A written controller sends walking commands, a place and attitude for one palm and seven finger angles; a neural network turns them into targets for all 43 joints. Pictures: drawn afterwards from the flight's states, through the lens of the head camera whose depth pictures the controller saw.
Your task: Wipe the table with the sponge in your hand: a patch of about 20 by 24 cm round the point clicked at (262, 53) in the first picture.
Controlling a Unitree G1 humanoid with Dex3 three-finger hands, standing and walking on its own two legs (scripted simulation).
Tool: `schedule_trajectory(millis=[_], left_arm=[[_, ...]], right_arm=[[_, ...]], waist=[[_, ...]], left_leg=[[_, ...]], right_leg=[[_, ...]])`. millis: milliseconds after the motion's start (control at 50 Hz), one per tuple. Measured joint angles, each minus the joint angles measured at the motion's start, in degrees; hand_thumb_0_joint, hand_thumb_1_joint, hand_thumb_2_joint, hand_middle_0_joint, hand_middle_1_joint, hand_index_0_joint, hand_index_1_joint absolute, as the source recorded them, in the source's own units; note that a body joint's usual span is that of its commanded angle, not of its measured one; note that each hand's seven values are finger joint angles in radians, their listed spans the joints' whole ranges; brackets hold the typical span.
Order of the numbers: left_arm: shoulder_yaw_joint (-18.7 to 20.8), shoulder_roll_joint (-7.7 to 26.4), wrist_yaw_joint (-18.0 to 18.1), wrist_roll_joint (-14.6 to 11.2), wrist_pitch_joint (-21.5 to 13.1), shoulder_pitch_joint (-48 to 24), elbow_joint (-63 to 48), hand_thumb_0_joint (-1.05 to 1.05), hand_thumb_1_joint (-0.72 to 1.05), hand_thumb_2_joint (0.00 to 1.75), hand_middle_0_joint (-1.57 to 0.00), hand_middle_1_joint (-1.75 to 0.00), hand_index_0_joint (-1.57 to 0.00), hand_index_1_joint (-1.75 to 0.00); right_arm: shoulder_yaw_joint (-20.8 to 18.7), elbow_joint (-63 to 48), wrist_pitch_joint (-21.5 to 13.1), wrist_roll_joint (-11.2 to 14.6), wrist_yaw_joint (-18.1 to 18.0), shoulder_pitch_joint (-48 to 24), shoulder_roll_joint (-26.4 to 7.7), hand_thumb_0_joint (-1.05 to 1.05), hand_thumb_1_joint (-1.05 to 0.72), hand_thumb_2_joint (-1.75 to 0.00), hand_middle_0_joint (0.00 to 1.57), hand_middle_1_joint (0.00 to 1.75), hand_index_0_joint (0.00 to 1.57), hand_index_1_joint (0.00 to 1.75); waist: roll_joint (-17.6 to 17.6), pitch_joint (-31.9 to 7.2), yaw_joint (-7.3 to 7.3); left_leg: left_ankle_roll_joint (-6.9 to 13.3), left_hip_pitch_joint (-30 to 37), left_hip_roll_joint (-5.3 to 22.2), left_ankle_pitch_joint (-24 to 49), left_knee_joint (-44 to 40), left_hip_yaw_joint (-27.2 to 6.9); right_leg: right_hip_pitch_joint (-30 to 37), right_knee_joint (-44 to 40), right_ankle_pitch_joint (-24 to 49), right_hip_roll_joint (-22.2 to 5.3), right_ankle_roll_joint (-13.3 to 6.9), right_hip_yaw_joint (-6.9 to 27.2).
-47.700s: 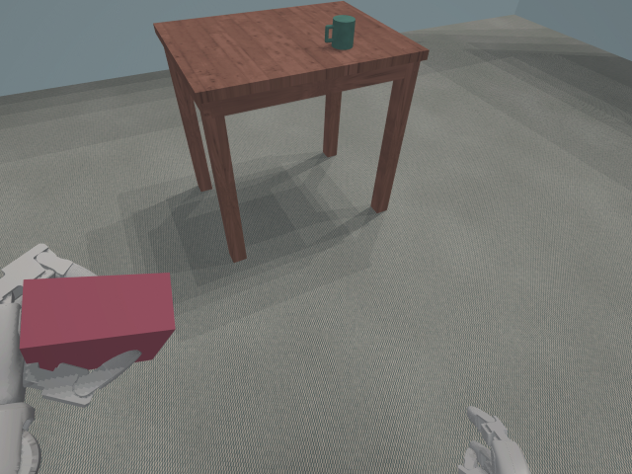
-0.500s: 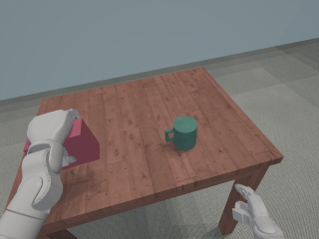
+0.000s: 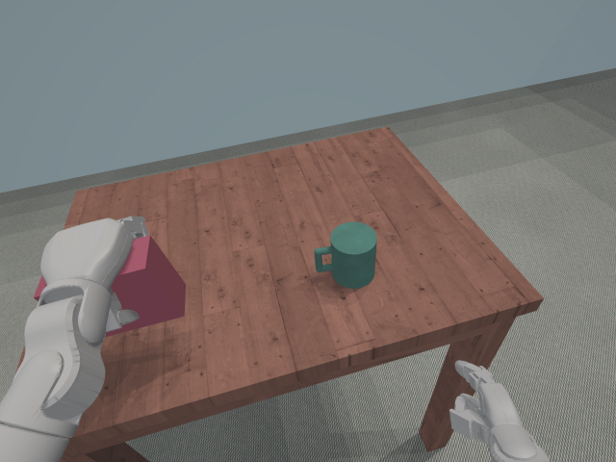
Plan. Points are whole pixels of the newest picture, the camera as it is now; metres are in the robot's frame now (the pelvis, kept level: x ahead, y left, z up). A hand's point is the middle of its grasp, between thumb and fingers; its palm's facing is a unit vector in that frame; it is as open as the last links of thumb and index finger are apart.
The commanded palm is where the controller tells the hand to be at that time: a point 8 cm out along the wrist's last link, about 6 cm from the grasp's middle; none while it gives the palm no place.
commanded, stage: bring the sponge back beside the body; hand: left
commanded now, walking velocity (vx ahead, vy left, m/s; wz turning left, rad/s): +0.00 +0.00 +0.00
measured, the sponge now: (125, 297) +0.26 +0.29 +0.10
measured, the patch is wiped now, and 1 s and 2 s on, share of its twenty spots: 1.00 1.00 1.00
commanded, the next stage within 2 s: step back with the hand held close in 1.32 s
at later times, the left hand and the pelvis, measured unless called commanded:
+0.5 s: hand (101, 303) +0.23 +0.28 +0.14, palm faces +0.11 -0.10 -0.99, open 9.6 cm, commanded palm +0.18 +0.28 +0.21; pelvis -0.01 +0.00 +0.00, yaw +0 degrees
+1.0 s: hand (82, 339) +0.18 +0.28 +0.14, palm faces +0.13 -0.11 -0.99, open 9.6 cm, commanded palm +0.15 +0.28 +0.21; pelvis -0.01 +0.00 +0.00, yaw +0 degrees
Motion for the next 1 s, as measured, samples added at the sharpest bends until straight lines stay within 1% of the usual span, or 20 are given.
schedule_trajectory(millis=[100,160,240,380,500,640,840,1000], left_arm=[[0.46,-0.23,0.9,-0.29,1.43,2.11,-2.13,-0.01,-0.48,1.08,-0.78,-1.38,-0.79,-1.38],[0.41,-0.29,0.76,-0.34,2.35,3.16,-3.48,-0.01,-0.48,1.08,-0.78,-1.38,-0.79,-1.38],[0.12,-0.32,0.41,-0.37,2.6,4.57,-5.14,-0.01,-0.48,1.08,-0.78,-1.38,-0.79,-1.38],[-0.54,-0.32,0.71,-0.11,2.27,5.31,-6.02,-0.01,-0.48,1.08,-0.78,-1.38,-0.79,-1.38],[0.34,-0.3,1.28,-0.55,2.15,7.74,-8.2,-0.01,-0.48,1.08,-0.78,-1.38,-0.79,-1.38],[1.12,-0.15,1.3,-1.16,2.54,10.82,-10.41,-0.01,-0.48,1.08,-0.78,-1.38,-0.79,-1.38],[1.57,-0.14,1.91,-1.39,1.48,14.44,-13.41,-0.01,-0.48,1.08,-0.78,-1.38,-0.79,-1.38],[2.56,0.02,2.76,-1.95,1.13,17.4,-16.08,-0.01,-0.48,1.08,-0.78,-1.38,-0.79,-1.38]], right_arm=[[-0.29,0.23,0.19,0.02,0.25,-0.01,-0.27,0.01,-0.9,-0.9,0.2,0.3,0.2,0.3],[-0.2,0.16,0.13,0.07,0.17,-0.43,-0.26,0.01,-0.9,-0.9,0.2,0.3,0.2,0.3],[-0.04,-0.14,0.32,-0.03,-0.05,-1.06,-0.01,0.01,-0.9,-0.9,0.2,0.3,0.2,0.3],[0.15,-0.08,0.1,-0.14,-0.35,-1.17,0.26,0.01,-0.9,-0.9,0.2,0.3,0.19,0.3],[0.2,-0.4,0.11,-0.31,0.18,-1.21,0.49,0.01,-0.9,-0.9,0.2,0.3,0.19,0.3],[0.38,-0.77,0.09,-0.37,0.16,-1.15,0.44,0.01,-0.9,-0.9,0.2,0.3,0.19,0.3],[0.27,-0.87,-0.49,-0.7,-0.08,-0.92,0.54,0.01,-0.9,-0.9,0.2,0.3,0.2,0.3],[0.17,-1.15,-0.5,-0.83,0.1,-0.57,0.74,0.01,-0.9,-0.9,0.2,0.3,0.19,0.3]], waist=[[0.23,-0.1,0.47],[0.29,-0.1,0.71],[0.31,-0.07,0.97],[0.18,0.26,1.16],[0.5,0.02,1.02],[0.6,-0.05,1.4],[0.44,0.36,1.89],[0.55,0.15,1.95]], left_leg=[[0.08,0.13,-0.11,-0.2,0.24,-0.03],[0.13,0.13,-0.2,-0.19,0.31,-0.07],[0.16,0.17,-0.25,-0.13,0.39,-0.12],[0.12,0.34,-0.18,0.1,0.4,-0.13],[0.13,0.39,-0.09,0.18,0.43,0.16],[0.1,0.23,0.07,0.03,1.0,0.28],[0.03,0.49,0.22,-0.06,1.46,0.12],[0.0,0.54,0.27,-0.17,1.75,0.08]], right_leg=[[0.17,0.22,-0.22,-0.1,0.08,-0.02],[0.12,0.44,-0.3,-0.18,0.12,-0.07],[0.15,0.56,-0.3,-0.23,0.15,-0.12],[0.31,0.57,-0.06,-0.16,0.11,-0.11],[0.2,0.74,0.07,-0.09,0.16,0.19],[0.01,1.23,0.0,0.07,0.12,0.32],[0.46,1.33,0.08,0.23,0.04,0.2],[0.61,1.45,0.05,0.3,0.05,0.19]])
